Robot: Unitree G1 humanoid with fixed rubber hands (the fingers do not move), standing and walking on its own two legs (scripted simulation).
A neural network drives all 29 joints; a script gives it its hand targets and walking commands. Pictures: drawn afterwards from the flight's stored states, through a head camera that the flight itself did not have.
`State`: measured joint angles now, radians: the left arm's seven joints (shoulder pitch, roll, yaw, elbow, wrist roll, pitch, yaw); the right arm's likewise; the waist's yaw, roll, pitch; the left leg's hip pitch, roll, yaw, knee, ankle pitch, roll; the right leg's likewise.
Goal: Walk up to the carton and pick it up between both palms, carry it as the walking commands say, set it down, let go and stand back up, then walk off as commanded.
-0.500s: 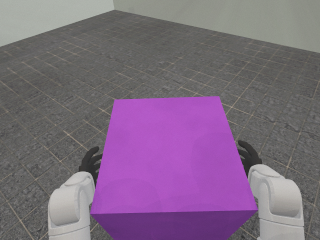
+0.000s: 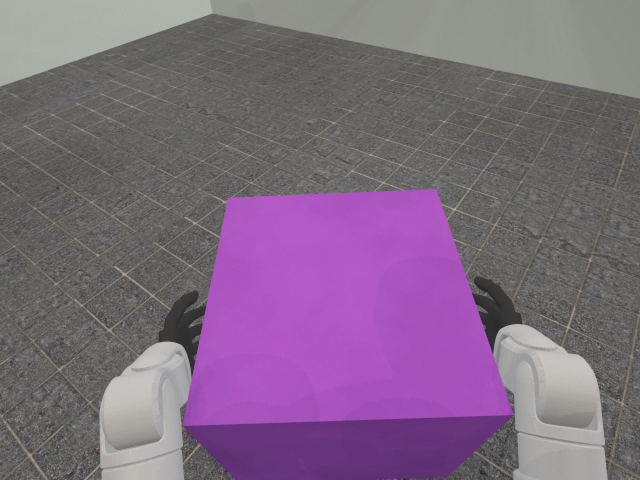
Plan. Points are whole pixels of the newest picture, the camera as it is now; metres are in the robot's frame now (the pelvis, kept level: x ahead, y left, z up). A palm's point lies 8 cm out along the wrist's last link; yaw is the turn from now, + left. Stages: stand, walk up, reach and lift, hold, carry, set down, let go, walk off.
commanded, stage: carry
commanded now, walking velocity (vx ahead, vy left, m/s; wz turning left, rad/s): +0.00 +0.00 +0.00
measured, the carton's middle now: (337, 337) +0.31 +0.00 +0.01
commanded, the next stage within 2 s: hold in 0.94 s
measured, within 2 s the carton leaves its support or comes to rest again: neither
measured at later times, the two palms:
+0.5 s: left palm (176, 345) +0.27 +0.20 +0.07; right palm (490, 328) +0.27 -0.18 +0.07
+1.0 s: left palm (179, 345) +0.28 +0.20 +0.05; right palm (479, 328) +0.28 -0.18 +0.05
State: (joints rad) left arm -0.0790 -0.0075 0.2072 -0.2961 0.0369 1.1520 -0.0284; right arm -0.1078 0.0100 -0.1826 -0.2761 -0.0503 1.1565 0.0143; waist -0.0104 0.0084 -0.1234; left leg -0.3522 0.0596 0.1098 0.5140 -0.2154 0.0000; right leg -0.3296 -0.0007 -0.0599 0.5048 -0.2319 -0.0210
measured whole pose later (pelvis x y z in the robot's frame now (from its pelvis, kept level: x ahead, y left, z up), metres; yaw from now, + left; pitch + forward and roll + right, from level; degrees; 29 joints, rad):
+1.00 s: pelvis +0.01 +0.01 +0.00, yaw +1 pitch +0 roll +0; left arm -0.14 -0.04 0.22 -0.04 0.13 0.91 -0.07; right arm -0.14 0.02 -0.21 -0.04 -0.14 0.91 0.07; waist -0.01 0.01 -0.04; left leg -0.26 0.02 0.07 0.47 -0.21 0.02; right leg -0.23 -0.02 -0.06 0.46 -0.24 0.00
